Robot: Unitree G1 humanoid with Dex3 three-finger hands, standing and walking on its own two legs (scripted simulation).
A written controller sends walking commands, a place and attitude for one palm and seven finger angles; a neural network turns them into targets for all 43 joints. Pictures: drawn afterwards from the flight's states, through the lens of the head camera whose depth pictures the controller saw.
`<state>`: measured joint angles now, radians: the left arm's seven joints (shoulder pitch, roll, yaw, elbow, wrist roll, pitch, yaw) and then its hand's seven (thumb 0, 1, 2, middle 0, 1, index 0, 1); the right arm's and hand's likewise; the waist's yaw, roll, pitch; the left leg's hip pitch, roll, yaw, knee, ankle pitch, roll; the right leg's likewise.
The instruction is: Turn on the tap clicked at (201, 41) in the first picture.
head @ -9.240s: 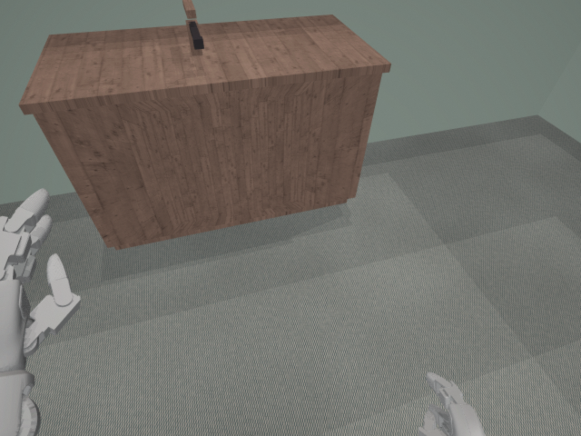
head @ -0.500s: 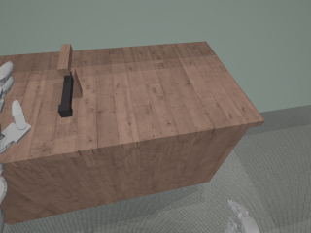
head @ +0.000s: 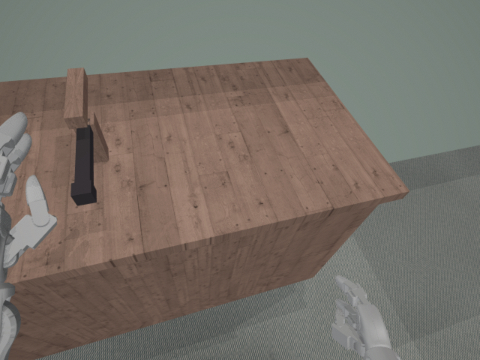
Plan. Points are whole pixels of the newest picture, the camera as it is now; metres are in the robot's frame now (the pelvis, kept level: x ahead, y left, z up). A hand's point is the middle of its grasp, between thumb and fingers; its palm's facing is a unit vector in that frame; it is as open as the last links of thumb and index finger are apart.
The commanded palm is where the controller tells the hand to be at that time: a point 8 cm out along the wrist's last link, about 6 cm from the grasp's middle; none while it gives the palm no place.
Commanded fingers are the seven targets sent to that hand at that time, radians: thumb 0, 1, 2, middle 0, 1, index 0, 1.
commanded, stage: come to a stop and stand still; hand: left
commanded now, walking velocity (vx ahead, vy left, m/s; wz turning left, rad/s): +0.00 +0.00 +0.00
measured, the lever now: (84, 193) +0.32 +0.28 +0.07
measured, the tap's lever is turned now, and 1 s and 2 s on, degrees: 0 0 0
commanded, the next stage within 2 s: look again from close up in 0.70 s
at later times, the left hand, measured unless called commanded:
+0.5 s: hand (56, 276) +0.18 +0.23 +0.15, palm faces +0.34 -0.86 -0.38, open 7.4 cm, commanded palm +0.12 +0.27 +0.18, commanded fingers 0.00 0.90 0.90 -0.20 -0.30 -0.20 -0.30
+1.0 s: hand (34, 261) +0.18 +0.25 +0.16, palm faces +0.43 -0.84 -0.34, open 7.4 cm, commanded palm +0.12 +0.27 +0.18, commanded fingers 0.00 0.90 0.90 -0.20 -0.30 -0.20 -0.30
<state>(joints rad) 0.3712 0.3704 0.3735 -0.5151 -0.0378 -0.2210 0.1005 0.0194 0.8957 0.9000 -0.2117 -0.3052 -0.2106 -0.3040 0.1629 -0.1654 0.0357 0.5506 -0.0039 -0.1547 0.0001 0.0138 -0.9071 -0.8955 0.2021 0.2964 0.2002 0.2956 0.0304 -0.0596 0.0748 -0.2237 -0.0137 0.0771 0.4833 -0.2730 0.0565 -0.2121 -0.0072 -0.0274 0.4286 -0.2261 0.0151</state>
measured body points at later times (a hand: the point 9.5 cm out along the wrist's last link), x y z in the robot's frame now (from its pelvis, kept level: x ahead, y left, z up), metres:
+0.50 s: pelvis -0.03 -0.02 +0.00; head -0.02 +0.00 +0.45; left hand +0.15 +0.27 +0.17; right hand +0.13 -0.24 -0.08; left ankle -0.01 +0.07 -0.74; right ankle +0.00 -0.13 -0.74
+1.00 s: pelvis -0.03 -0.01 +0.00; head -0.01 +0.01 +0.45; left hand +0.16 +0.29 +0.18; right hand +0.16 -0.22 -0.07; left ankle -0.01 +0.07 -0.74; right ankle +0.00 -0.13 -0.74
